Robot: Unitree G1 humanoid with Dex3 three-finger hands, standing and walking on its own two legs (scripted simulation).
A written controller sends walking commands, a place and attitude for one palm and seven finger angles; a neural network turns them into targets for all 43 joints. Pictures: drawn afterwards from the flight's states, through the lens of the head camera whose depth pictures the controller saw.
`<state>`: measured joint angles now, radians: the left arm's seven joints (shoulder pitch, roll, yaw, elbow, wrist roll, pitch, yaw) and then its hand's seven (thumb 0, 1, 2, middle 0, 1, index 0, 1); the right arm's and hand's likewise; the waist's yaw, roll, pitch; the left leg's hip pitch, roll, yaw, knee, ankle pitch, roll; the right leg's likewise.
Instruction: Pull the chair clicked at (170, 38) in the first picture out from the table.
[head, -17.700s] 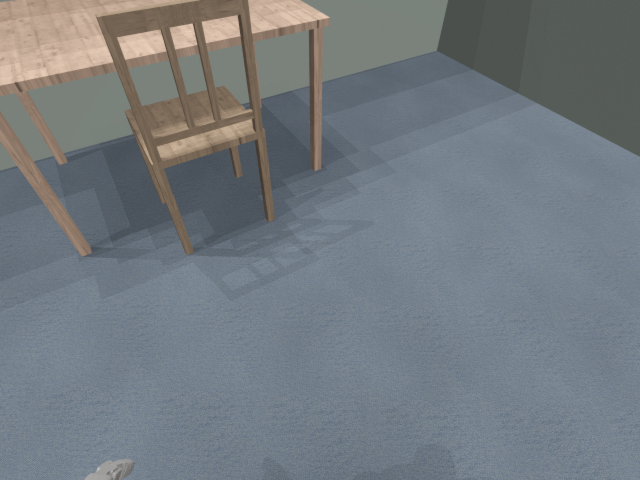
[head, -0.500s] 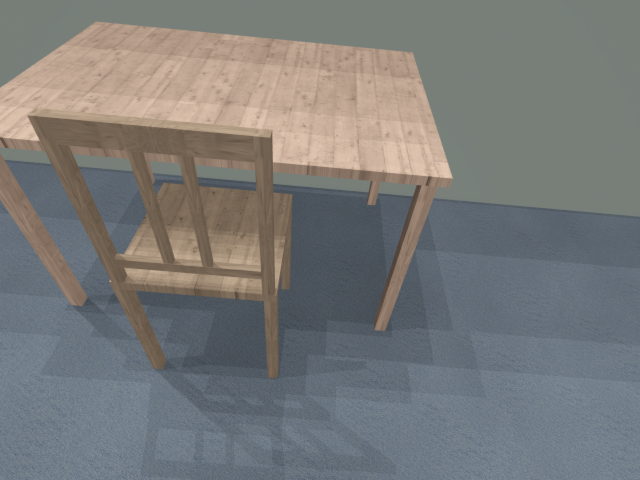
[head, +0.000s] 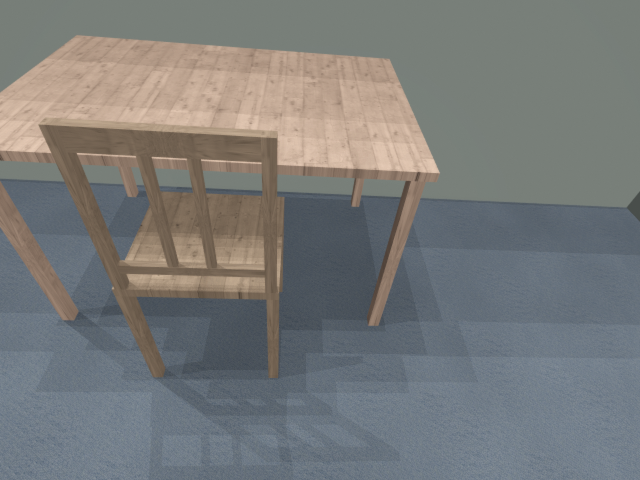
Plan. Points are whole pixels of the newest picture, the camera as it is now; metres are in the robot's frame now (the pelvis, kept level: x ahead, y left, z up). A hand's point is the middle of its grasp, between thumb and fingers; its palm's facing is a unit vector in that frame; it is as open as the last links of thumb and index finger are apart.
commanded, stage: come to a stop and stand still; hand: left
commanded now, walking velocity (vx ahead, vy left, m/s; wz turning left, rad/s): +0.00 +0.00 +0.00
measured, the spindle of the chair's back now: (160, 215) +0.63 +0.34 -0.08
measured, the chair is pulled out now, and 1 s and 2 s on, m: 0.00 0.00 0.00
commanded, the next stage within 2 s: look again from close up in 0.50 s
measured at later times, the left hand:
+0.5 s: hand out of the picture -0.03 +0.19 -0.18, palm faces +0.02 -0.99 -0.15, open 7.3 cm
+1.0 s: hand out of the picture -0.03 +0.14 -0.18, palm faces +0.05 -0.99 -0.10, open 7.4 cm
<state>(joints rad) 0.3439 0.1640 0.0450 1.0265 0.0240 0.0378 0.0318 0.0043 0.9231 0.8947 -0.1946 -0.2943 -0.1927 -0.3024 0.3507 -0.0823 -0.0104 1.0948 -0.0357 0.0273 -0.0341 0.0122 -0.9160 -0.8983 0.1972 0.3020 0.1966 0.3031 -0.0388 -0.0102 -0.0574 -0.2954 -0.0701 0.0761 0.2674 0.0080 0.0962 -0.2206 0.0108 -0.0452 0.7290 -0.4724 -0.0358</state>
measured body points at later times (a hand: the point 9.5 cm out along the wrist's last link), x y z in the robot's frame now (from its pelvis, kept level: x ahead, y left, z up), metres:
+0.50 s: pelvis -0.04 +0.03 +0.00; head -0.03 +0.04 +0.45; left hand -0.03 +0.24 -0.17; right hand -0.08 -0.18 -0.16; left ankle +0.02 +0.14 -0.74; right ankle -0.06 -0.08 -0.71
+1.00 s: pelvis +0.00 +0.00 +0.00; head +0.01 +0.01 +0.45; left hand -0.04 +0.19 -0.17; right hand -0.01 -0.21 -0.16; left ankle +0.01 +0.14 -0.74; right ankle -0.04 -0.09 -0.74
